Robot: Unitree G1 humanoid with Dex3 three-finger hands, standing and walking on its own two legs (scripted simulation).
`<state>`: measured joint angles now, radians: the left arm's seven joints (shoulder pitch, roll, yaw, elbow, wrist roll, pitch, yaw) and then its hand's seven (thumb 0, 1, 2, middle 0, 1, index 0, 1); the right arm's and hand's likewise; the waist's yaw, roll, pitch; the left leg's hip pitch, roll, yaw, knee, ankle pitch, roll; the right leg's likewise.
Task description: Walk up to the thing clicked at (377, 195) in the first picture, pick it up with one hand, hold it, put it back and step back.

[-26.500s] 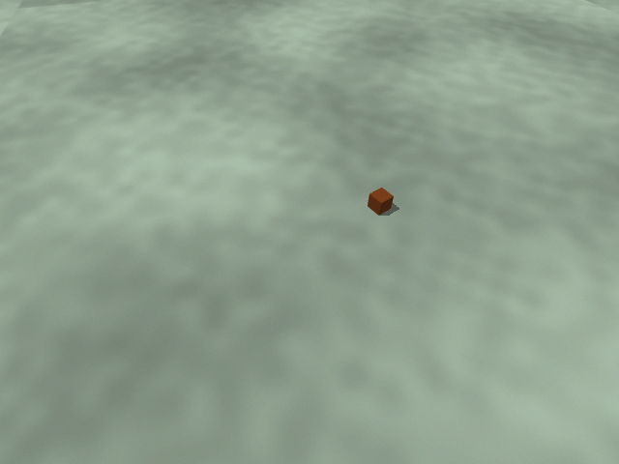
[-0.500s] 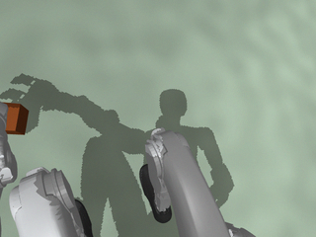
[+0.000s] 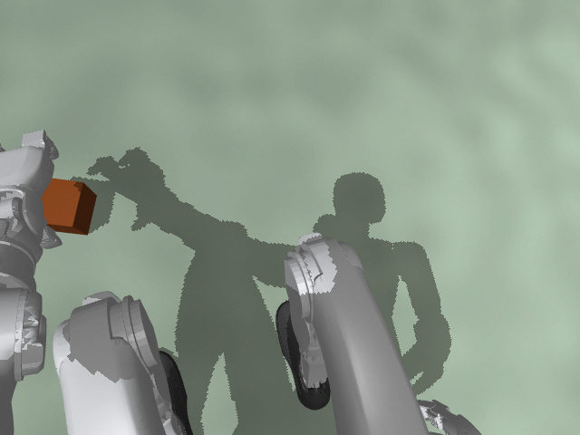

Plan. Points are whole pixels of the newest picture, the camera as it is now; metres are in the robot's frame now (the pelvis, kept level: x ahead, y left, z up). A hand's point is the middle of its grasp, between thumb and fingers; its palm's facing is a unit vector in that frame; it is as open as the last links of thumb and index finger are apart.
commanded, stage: home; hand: left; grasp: from above
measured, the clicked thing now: (61, 206) +0.51 +0.25 -0.30
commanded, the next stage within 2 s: none
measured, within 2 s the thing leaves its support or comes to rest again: neither
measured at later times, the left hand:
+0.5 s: hand out of the picture +0.36 +0.27 -0.06, palm faces -0.41 -0.35 -0.84, open 10.2 cm
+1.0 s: hand out of the picture +0.26 +0.22 +0.17, palm faces -0.08 -0.90 -0.43, open 7.4 cm
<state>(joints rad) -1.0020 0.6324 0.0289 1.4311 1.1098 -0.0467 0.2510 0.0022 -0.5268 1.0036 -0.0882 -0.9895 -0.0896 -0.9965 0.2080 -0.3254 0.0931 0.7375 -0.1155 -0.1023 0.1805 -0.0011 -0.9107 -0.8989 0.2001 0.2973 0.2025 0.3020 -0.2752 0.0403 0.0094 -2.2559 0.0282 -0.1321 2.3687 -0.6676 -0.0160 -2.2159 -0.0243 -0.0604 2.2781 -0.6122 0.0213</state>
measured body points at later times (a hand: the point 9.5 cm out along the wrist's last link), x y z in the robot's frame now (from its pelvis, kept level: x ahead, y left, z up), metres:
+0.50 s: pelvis +0.01 +0.01 +0.07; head +0.20 +0.06 +0.48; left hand +0.38 +0.29 -0.01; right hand +0.19 -0.26 -0.05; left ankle +0.09 +0.13 -0.31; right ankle +0.12 -0.13 -0.31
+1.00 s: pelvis +0.04 +0.00 +0.25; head +0.15 +0.02 +0.68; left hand +0.26 +0.26 +0.20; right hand +0.25 -0.22 +0.16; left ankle +0.08 +0.13 -0.31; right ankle +0.11 -0.13 -0.31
